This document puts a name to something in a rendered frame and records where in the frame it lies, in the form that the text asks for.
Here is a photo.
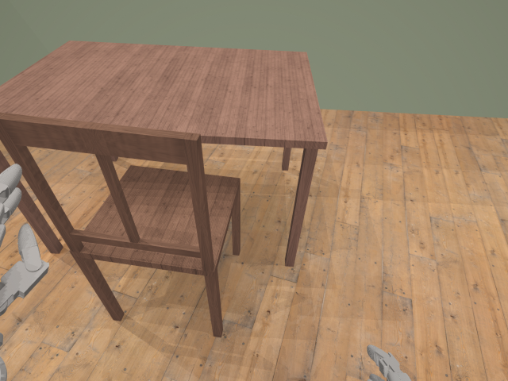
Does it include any robot right hand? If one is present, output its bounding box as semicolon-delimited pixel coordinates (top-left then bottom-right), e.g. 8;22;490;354
367;344;411;381

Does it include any chair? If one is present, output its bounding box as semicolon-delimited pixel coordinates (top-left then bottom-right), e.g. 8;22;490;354
0;113;241;337

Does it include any robot left hand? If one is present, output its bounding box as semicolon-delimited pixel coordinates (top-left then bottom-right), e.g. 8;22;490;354
0;164;49;316

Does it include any table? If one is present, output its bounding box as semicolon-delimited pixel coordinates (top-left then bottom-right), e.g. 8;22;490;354
0;40;328;267

